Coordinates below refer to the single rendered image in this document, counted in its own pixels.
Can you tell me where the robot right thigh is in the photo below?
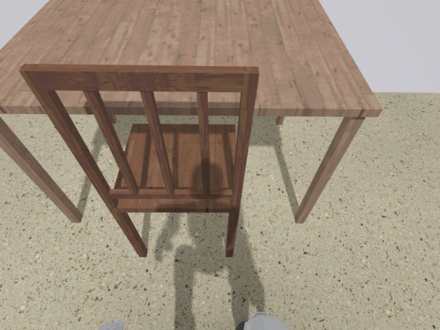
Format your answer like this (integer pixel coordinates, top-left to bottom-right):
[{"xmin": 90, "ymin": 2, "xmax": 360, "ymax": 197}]
[{"xmin": 244, "ymin": 315, "xmax": 291, "ymax": 330}]

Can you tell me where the right robot shin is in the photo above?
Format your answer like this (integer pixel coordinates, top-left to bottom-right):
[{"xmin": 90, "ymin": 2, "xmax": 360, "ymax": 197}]
[{"xmin": 250, "ymin": 312, "xmax": 268, "ymax": 319}]

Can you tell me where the chair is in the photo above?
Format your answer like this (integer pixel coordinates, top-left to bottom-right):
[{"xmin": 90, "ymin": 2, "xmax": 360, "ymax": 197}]
[{"xmin": 19, "ymin": 64, "xmax": 259, "ymax": 257}]

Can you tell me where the table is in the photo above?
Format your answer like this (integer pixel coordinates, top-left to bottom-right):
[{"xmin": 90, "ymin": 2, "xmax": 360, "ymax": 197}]
[{"xmin": 0, "ymin": 0, "xmax": 383, "ymax": 223}]

